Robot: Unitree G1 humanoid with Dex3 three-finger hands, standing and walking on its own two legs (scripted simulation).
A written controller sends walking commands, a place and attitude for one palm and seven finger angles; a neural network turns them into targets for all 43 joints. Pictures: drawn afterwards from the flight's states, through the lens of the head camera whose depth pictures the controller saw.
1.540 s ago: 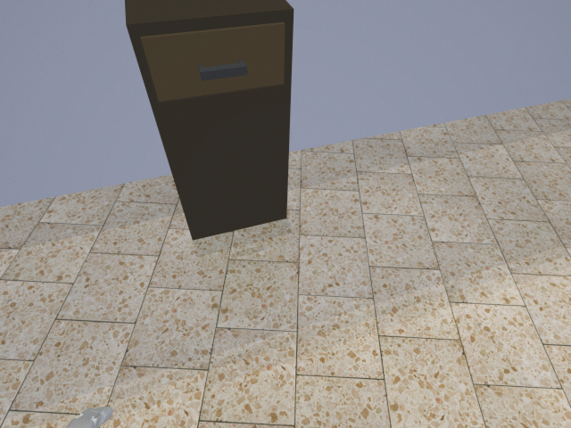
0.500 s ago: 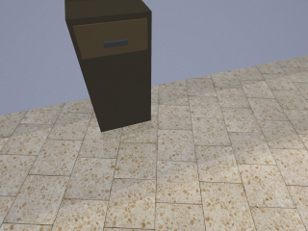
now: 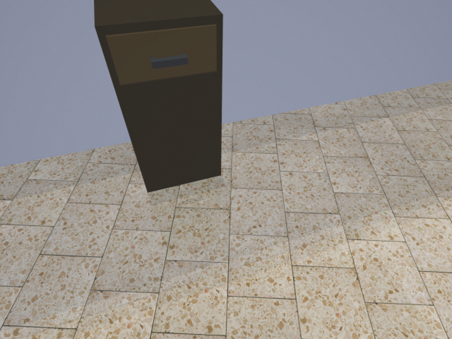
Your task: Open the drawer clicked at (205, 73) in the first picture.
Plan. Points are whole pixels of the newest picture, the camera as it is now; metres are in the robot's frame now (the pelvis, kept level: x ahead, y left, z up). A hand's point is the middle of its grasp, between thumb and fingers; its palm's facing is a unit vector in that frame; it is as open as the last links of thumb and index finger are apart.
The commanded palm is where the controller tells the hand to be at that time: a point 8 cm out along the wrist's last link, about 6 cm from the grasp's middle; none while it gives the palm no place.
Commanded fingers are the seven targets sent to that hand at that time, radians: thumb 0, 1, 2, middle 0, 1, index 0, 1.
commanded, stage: walk to a spot facing it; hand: left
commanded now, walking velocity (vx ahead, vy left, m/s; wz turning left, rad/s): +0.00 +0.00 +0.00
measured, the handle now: (168, 59) +1.02 +0.28 -0.01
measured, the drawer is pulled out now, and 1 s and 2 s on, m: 0.00 0.00 0.00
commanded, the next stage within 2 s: none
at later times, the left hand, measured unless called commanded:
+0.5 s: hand out of the picture +0.06 +0.18 -0.18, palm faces -0.12 -0.96 -0.25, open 7.4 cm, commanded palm none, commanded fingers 0.00 0.90 0.90 -0.20 -0.30 -0.20 -0.30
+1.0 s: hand (144, 308) +0.22 +0.20 -0.20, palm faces -0.34 -0.92 -0.20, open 7.4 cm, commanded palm none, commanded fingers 0.00 0.90 0.90 -0.20 -0.30 -0.20 -0.30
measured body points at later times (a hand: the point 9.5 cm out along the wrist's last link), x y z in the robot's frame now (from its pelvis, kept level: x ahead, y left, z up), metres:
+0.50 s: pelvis +0.00 -0.02 -0.03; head +0.01 -0.04 +0.42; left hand +0.06 +0.23 -0.16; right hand +0.03 -0.29 -0.18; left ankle -0.02 +0.12 -0.72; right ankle -0.01 -0.11 -0.75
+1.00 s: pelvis +0.17 +0.00 -0.02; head +0.19 +0.02 +0.43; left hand +0.24 +0.25 -0.18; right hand +0.19 -0.26 -0.13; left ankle +0.24 +0.09 -0.75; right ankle +0.03 -0.08 -0.68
